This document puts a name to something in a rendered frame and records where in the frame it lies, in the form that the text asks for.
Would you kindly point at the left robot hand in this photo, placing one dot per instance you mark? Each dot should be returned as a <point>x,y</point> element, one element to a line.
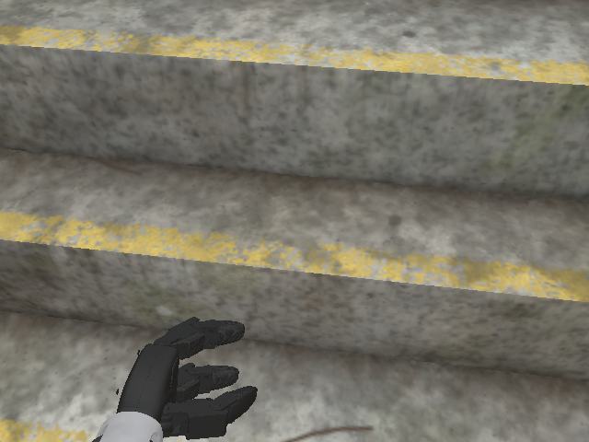
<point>156,386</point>

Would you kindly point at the robot left forearm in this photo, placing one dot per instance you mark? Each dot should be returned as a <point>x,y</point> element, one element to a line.
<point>130,427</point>

